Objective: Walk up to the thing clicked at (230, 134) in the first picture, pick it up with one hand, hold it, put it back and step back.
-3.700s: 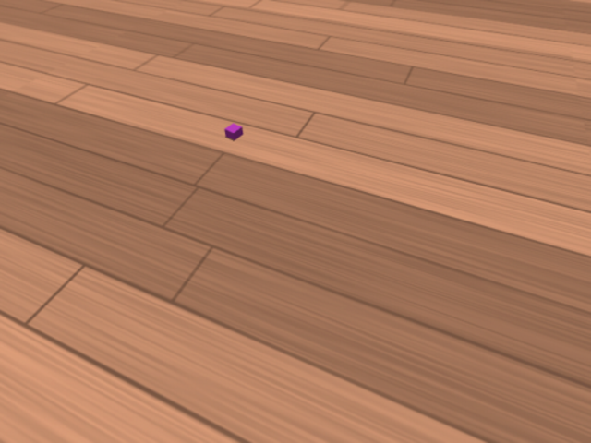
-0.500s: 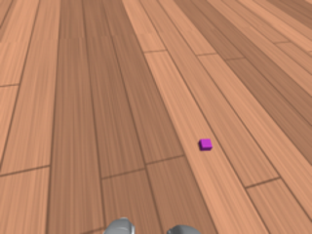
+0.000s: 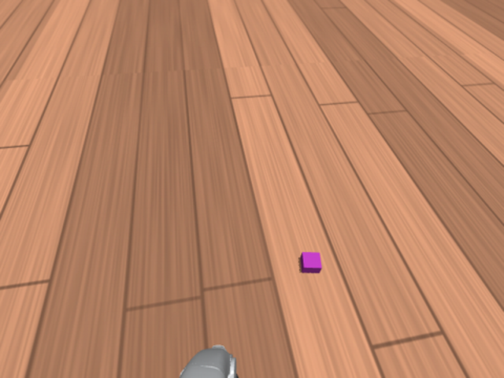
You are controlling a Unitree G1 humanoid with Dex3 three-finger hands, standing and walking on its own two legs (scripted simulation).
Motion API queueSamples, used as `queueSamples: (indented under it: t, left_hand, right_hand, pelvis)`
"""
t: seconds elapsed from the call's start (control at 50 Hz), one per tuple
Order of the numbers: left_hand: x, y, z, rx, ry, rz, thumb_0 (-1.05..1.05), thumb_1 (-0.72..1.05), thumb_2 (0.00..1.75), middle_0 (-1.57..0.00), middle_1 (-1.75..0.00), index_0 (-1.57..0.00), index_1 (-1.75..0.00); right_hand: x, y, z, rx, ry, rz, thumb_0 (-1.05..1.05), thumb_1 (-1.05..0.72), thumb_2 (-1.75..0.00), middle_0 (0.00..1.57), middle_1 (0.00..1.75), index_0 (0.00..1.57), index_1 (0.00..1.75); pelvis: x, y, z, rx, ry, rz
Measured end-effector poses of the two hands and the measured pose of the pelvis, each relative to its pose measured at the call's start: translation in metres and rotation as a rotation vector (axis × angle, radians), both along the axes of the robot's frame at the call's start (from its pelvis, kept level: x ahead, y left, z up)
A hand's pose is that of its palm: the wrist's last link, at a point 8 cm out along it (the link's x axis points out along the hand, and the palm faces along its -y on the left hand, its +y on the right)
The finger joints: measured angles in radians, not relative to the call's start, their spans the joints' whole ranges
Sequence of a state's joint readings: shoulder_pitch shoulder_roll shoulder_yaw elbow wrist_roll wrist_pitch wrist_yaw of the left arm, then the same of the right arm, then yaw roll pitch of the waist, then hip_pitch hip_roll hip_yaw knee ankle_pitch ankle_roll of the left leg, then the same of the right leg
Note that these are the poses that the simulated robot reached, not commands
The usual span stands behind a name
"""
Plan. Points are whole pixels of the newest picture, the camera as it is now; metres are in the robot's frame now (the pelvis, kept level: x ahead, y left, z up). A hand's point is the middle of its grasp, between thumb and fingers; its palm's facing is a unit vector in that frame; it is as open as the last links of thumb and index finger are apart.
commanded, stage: walk up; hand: left
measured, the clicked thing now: (310, 262) +0.67 -0.19 -0.72
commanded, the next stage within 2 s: none
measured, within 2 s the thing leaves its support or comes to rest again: neither
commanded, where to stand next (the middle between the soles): +0.31 -0.47 m, yaw +4 degrees
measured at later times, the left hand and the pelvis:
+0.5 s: hand (223, 366) +0.16 +0.08 -0.15, palm faces +0.02 -0.92 -0.40, open 7.3 cm; pelvis +0.09 -0.22 -0.02, yaw +1 degrees
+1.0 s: hand (323, 320) +0.26 -0.10 -0.16, palm faces -0.06 -0.95 -0.32, open 7.3 cm; pelvis +0.17 -0.39 -0.01, yaw +0 degrees
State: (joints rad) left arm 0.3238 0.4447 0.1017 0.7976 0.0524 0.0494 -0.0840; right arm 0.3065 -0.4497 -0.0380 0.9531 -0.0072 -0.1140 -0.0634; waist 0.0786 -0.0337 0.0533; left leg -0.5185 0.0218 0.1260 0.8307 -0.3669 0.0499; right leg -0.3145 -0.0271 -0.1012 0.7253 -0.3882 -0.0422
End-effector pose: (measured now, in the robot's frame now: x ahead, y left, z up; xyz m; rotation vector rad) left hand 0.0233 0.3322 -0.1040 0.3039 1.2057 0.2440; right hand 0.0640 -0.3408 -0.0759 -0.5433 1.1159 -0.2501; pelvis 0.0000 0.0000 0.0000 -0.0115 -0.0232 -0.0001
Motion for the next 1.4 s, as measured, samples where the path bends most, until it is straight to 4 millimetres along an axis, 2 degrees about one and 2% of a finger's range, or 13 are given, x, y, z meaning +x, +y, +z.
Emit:
queueSamples:
  t: [0.1,0.22,0.4,0.48,0.68,0.76,0.84,0.94,1.04,1.1,1.16,1.24,1.4]
  left_hand:
    - [0.019,-0.032,-0.023,-0.032,0.051,-0.014,0.01,0.9,0.9,-0.21,-0.3,-0.21,-0.3]
    - [0.06,-0.08,-0.024,-0.069,0.037,-0.065,0.01,0.9,0.9,-0.21,-0.3,-0.21,-0.3]
    - [0.123,-0.155,-0.013,0.004,-0.038,-0.087,0.0,0.91,0.9,-0.21,-0.3,-0.21,-0.3]
    - [0.127,-0.198,-0.01,0.048,-0.078,-0.051,0.0,0.91,0.9,-0.21,-0.3,-0.21,-0.3]
    - [0.109,-0.284,-0.001,-0.007,0.036,0.037,0.0,0.9,0.9,-0.21,-0.3,-0.21,-0.3]
    - [0.127,-0.309,-0.02,-0.035,0.059,0.029,0.0,0.9,0.9,-0.21,-0.3,-0.21,-0.3]
    - [0.16,-0.341,-0.028,-0.054,0.071,-0.036,0.01,0.9,0.9,-0.21,-0.3,-0.21,-0.3]
    - [0.21,-0.372,-0.025,-0.057,-0.011,-0.087,0.0,0.9,0.9,-0.21,-0.3,-0.21,-0.3]
    - [0.245,-0.406,-0.018,-0.022,-0.061,-0.115,0.0,0.9,0.9,-0.21,-0.3,-0.21,-0.3]
    - [0.254,-0.43,-0.016,0.026,-0.081,-0.106,0.0,0.91,0.9,-0.21,-0.3,-0.21,-0.3]
    - [0.244,-0.458,-0.018,0.064,-0.08,-0.072,0.0,0.91,0.9,-0.21,-0.3,-0.21,-0.3]
    - [0.221,-0.496,-0.011,0.041,-0.019,-0.009,0.0,0.91,0.9,-0.21,-0.3,-0.21,-0.3]
    - [0.202,-0.537,-0.008,0.029,0.087,0.044,0.0,0.9,0.9,-0.21,-0.3,-0.21,-0.3]
  right_hand:
    - [0.008,-0.023,-0.001,-0.025,-0.003,-0.008,0.0,-0.9,-0.9,0.21,0.3,0.21,0.3]
    - [0.005,-0.075,0.017,-0.064,0.008,-0.067,0.0,-0.9,-0.89,0.21,0.3,0.21,0.3]
    - [0.018,-0.203,0.009,-0.112,0.053,-0.091,0.0,-0.9,-0.89,0.21,0.3,0.21,0.3]
    - [0.044,-0.257,-0.01,-0.131,0.087,-0.121,0.0,-0.9,-0.9,0.21,0.3,0.21,0.3]
    - [0.146,-0.267,-0.004,0.015,0.034,0.035,0.0,-0.91,-0.9,0.2,0.3,0.21,0.3]
    - [0.165,-0.279,-0.009,0.005,0.008,0.055,0.0,-0.9,-0.9,0.21,0.3,0.21,0.3]
    - [0.164,-0.308,-0.001,-0.022,-0.016,-0.02,0.0,-0.9,-0.89,0.21,0.3,0.21,0.3]
    - [0.152,-0.36,0.013,-0.073,-0.005,-0.047,0.0,-0.9,-0.89,0.21,0.3,0.21,0.3]
    - [0.143,-0.429,0.014,-0.115,0.028,-0.059,0.0,-0.9,-0.89,0.21,0.3,0.21,0.3]
    - [0.144,-0.479,0.004,-0.13,0.052,-0.075,0.0,-0.9,-0.89,0.21,0.3,0.21,0.3]
    - [0.154,-0.518,-0.011,-0.141,0.084,-0.106,0.0,-0.9,-0.9,0.21,0.3,0.21,0.3]
    - [0.185,-0.529,-0.016,-0.071,0.078,-0.087,0.0,-0.91,-0.9,0.2,0.3,0.2,0.3]
    - [0.255,-0.502,-0.031,0.109,0.07,0.016,0.0,-0.91,-0.9,0.2,0.3,0.2,0.3]
  pelvis:
    - [0.02,-0.027,-0.009,0.016,-0.008,0.008]
    - [0.04,-0.072,-0.002,0.026,-0.01,-0.011]
    - [0.069,-0.172,-0.017,0.024,0.007,-0.008]
    - [0.085,-0.216,-0.026,0.004,0.003,0.01]
    - [0.131,-0.277,0.003,0.006,0.011,0.027]
    - [0.15,-0.296,-0.008,0.012,0.009,0.04]
    - [0.159,-0.321,-0.007,0.028,-0.005,0.02]
    - [0.167,-0.359,-0.006,0.024,-0.011,0.001]
    - [0.174,-0.408,-0.013,0.015,0.0,-0.004]
    - [0.182,-0.447,-0.024,0.015,0.01,-0.004]
    - [0.191,-0.477,-0.032,0.0,0.007,0.002]
    - [0.206,-0.498,-0.018,-0.005,0.003,0.014]
    - [0.232,-0.523,-0.005,0.006,0.008,0.034]
